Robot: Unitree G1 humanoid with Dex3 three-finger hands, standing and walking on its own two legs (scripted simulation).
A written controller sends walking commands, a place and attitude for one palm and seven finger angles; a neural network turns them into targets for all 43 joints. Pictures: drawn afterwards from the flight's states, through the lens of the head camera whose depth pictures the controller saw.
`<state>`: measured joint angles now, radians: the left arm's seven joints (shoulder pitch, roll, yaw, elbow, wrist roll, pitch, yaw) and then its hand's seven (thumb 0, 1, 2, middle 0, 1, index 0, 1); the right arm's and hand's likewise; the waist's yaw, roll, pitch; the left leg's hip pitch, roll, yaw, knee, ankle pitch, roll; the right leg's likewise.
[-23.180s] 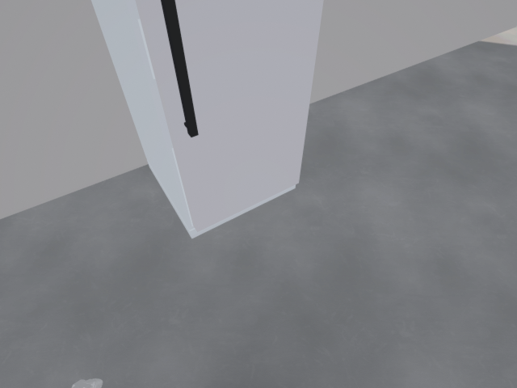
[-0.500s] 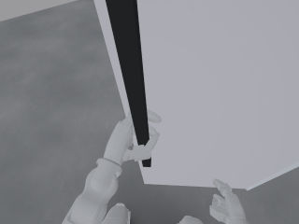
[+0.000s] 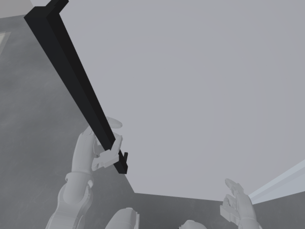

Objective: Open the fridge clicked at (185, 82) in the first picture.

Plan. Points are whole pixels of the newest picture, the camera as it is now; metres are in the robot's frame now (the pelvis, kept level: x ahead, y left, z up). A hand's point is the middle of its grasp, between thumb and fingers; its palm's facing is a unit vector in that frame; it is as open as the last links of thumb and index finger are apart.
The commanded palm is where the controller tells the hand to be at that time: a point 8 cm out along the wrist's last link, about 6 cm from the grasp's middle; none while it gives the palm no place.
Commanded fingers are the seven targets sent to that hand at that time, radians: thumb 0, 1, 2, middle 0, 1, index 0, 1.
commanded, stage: stop walking and hold the door back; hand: left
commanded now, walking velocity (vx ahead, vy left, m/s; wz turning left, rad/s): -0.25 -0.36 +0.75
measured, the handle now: (105, 121) +0.32 +0.12 +0.14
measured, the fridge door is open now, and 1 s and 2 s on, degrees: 72 73 74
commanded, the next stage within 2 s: loosen the grip on the handle in 1.66 s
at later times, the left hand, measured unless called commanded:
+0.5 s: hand (113, 172) +0.22 +0.10 +0.08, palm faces +0.22 -0.95 -0.24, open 5.7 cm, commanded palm +0.21 +0.17 +0.08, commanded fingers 0.00 0.90 0.90 -0.45 -1.40 -0.45 -1.40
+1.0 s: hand (115, 154) +0.26 +0.10 +0.09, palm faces +0.20 -0.96 -0.18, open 5.7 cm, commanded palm +0.22 +0.17 +0.08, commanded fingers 0.00 0.90 0.90 -0.45 -1.40 -0.45 -1.40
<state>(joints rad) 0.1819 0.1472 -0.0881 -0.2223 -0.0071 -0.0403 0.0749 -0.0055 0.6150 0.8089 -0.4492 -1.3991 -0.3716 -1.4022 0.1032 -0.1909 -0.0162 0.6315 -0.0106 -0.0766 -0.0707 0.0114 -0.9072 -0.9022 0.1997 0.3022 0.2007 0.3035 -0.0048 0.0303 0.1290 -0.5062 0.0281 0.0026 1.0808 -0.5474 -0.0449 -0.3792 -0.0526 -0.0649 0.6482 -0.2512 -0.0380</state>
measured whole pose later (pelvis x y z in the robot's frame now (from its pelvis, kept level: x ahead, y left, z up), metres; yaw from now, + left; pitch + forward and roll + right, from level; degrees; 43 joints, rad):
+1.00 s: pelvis -0.16 -0.09 +0.00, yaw +9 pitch -3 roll +1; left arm -0.78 0.26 0.20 1.06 -0.02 -0.14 0.02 -0.03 0.62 0.77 -0.40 -1.36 -0.46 -1.40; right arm 0.31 -0.28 -0.02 0.83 0.03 -0.06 -0.10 0.01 -0.91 -0.90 0.20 0.30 0.20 0.30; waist -0.09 0.05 0.14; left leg -0.42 0.02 0.03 1.02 -0.48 -0.01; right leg -0.31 -0.02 -0.02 0.61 -0.25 -0.02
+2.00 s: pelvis -0.14 -0.07 +0.00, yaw +7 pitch +3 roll +1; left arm -0.53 0.22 0.15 0.78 -0.02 -0.17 -0.02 -0.02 0.23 0.59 -0.37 -1.33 -0.44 -1.40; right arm 0.32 -0.26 -0.03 0.66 0.03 -0.11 -0.02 0.01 -0.91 -0.90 0.20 0.30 0.20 0.30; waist -0.08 -0.02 -0.04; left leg -0.37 0.05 0.08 0.58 -0.25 -0.02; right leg -0.39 -0.03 0.03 0.61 -0.27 0.02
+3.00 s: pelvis -0.12 -0.06 -0.01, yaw +8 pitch +8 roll +0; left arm -0.55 0.35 0.22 0.83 -0.07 -0.23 -0.17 -0.02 -0.55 0.20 -0.25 -1.15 -0.26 -1.15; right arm 0.33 -0.26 -0.01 0.65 0.04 -0.05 -0.04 0.01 -0.91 -0.90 0.20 0.30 0.20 0.30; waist -0.05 0.01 -0.08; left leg -0.53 0.05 0.04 0.73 -0.34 -0.01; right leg -0.51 -0.04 0.00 0.71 -0.34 0.03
